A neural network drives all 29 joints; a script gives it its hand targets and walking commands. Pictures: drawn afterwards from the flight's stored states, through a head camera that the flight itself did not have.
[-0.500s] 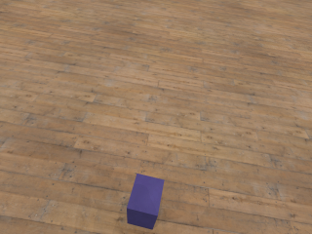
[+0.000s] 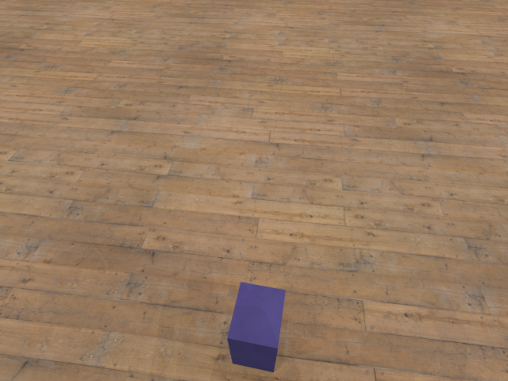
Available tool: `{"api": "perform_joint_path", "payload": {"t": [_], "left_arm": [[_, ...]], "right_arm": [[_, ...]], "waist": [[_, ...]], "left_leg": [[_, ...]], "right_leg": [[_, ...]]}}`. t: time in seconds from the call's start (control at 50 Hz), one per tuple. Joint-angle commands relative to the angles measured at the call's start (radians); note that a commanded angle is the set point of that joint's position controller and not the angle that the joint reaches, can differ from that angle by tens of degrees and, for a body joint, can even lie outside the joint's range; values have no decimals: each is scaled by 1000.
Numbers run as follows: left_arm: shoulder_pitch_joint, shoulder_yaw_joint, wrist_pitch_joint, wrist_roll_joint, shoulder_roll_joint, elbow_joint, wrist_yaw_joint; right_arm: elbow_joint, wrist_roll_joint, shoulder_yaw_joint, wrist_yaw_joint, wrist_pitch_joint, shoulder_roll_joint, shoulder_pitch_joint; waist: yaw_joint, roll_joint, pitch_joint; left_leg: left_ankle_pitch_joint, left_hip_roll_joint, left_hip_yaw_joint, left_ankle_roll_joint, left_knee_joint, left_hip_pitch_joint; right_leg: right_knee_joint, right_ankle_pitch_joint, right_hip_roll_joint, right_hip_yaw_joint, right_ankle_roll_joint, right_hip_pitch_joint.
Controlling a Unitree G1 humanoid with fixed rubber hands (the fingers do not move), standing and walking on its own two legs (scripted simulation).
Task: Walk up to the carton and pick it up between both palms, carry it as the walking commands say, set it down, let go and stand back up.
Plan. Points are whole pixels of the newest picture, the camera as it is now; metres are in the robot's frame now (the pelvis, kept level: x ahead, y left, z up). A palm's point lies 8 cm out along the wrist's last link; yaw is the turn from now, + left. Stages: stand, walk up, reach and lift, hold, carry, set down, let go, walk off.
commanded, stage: walk up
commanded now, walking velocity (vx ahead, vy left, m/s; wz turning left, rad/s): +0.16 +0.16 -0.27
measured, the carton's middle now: (257, 328) +0.44 +0.02 -0.64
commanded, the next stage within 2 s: stand in 0.98 s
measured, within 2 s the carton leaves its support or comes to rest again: neither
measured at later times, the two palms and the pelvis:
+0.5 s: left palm out of the picture +0.12 +0.34 -0.15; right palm out of the picture +0.04 -0.14 -0.11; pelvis +0.02 +0.11 +0.00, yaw -6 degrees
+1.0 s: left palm out of the picture +0.04 +0.30 -0.14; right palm out of the picture -0.03 -0.14 -0.14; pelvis +0.01 +0.08 +0.00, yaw -6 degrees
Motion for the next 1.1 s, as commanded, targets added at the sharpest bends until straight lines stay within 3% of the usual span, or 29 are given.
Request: {"api": "perform_joint_path", "payload": {"t": [0.0,0.04,0.06,0.12,0.16,0.18,0.2,0.22,0.24,0.26,0.3,0.34,0.38,0.46,0.5,0.56,0.58,0.6,0.62,0.64,0.66,0.7,0.74,0.82,0.94,0.96,0.98,1.02,1.08], "left_arm": [[41,41,-12,2,185,-37,3],[-43,22,-29,10,172,-74,7],[28,26,-28,10,165,-48,11],[39,49,-9,9,227,-64,8],[37,48,-4,0,212,-82,-8],[81,42,-6,-1,184,-87,-14],[64,19,-6,-6,86,-130,-17],[-13,28,9,-17,103,-157,-6],[-10,43,22,-31,129,-136,-3],[15,56,30,-29,127,-122,-10],[56,61,42,-23,114,-99,-25],[54,59,56,-16,115,-87,-31],[0,55,65,-19,119,-101,-30],[-48,45,67,-22,88,-107,-19],[-81,46,62,-23,89,-107,-23],[-97,37,50,-28,76,-100,-26],[-66,33,44,-26,73,-89,-24],[-50,32,36,-21,79,-77,-19],[-29,36,26,-15,122,-61,-15],[5,30,15,-7,136,-51,-13],[-91,13,8,-1,110,-53,-19],[-104,3,-3,-14,70,-45,-25],[-66,6,-11,-24,90,-23,-19],[-38,3,-23,-21,80,-4,-20],[23,-18,-25,-20,41,19,-17],[23,-14,-28,-20,61,21,-16],[30,-17,-30,-31,62,24,-16],[33,-21,-36,-22,67,25,-16],[79,-35,-37,-26,36,47,-8]], "right_arm": [[-91,10,-18,23,-28,-52,11],[-85,27,-12,7,-15,-42,22],[-94,15,-17,5,-8,-52,6],[-107,24,-6,-3,6,-42,46],[-95,25,-24,-16,-12,-97,86],[-95,16,-40,-18,-23,-147,100],[-105,22,-61,-19,-24,-259,110],[-95,20,-42,-21,-30,-232,125],[-122,11,-30,-22,-44,-192,87],[-131,9,-22,-28,-52,-185,61],[-163,4,-6,-35,-58,-140,-21],[-163,15,5,-35,-61,-114,-14],[-157,12,9,-36,-65,-97,15],[-135,14,10,-41,-71,-107,42],[-124,16,9,-39,-62,-110,69],[-132,14,10,-41,-54,-101,42],[-126,16,7,-37,-49,-110,32],[-117,22,14,-35,-47,-77,37],[-122,30,24,-28,-50,-50,60],[-125,35,29,-19,-52,-38,87],[-106,51,43,-19,-43,-2,83],[-98,21,27,-19,-33,-56,48],[-88,18,25,-16,-34,-56,49],[-51,27,25,-19,-44,-46,69],[3,26,38,-23,-37,-9,115],[-2,29,41,-25,-39,-1,95],[4,33,36,-25,-43,-26,93],[22,40,43,-28,-45,1,116],[33,32,41,-29,-40,-4,103]], "waist": [[-53,-182,71],[-59,-189,111],[-28,-179,74],[-47,-255,5],[-66,-251,-14],[-61,-86,-69],[-64,169,-110],[-93,232,-109],[-79,77,-63],[-62,54,-36],[-11,76,-42],[-21,178,-43],[-41,199,-56],[-49,209,-24],[-77,163,-64],[-71,141,-61],[-47,135,-66],[-34,83,-30],[-55,23,-67],[-84,-107,-83],[-116,-143,33],[-84,-82,79],[-77,-112,51],[-80,-54,35],[-77,-11,75],[-69,-42,60],[-75,-1,34],[-79,-8,56],[-73,-19,46]], "left_leg": [[30,78,-119,-38,236,-214],[36,52,-83,-60,56,-107],[48,53,-73,-48,13,-113],[46,35,-13,-15,-188,73],[211,26,6,-8,-369,239],[248,127,-90,-5,-425,339],[458,333,-301,61,-433,383],[515,386,-341,130,-432,254],[623,414,-380,147,-420,220],[731,398,-312,145,-399,197],[800,311,-192,130,-382,171],[738,271,-147,134,-395,147],[656,275,-155,156,-405,177],[715,281,-158,176,-392,223],[617,301,-190,187,-395,262],[464,277,-167,164,-396,178],[431,255,-147,152,-385,167],[392,250,-148,118,-386,96],[319,214,-129,74,-372,26],[135,154,-79,47,-321,10],[147,100,-48,36,-408,119],[201,101,-57,21,-411,164],[252,121,-78,38,-411,196],[245,129,-73,36,-433,190],[221,124,-57,21,-434,176],[229,123,-67,28,-425,175],[240,120,-54,26,-424,178],[250,124,-58,33,-425,158],[258,131,-56,41,-415,184]], "right_leg": [[-241,-260,-299,360,-109,-49],[-139,194,-208,154,-71,-111],[-115,299,-229,168,-91,-53],[-63,308,-238,169,-88,-79],[23,291,-158,108,-21,-128],[146,158,-104,59,11,-162],[315,-208,-5,-16,44,-290],[457,-376,-33,5,33,-252],[554,-377,-19,60,13,-269],[591,-346,-28,82,0,-267],[615,-260,-24,55,-6,-223],[614,-192,1,27,5,-190],[527,-188,11,20,13,-191],[357,-225,18,3,14,-176],[323,-227,33,-29,6,-157],[138,-137,24,-34,-1,-51],[-5,-28,32,-41,-7,20],[-99,113,-2,-7,-15,105],[-136,162,-86,80,-26,221],[-162,239,-204,189,-47,241],[-156,178,-180,127,-77,7],[-211,-17,-113,101,-42,-45],[-208,33,-91,83,-40,-8],[-165,113,-83,59,-39,27],[-173,17,-83,67,-43,-18],[-161,79,-75,56,-44,10],[-149,119,-78,68,-54,18],[-134,207,-88,68,-56,36],[-132,193,-78,65,-54,17]]}}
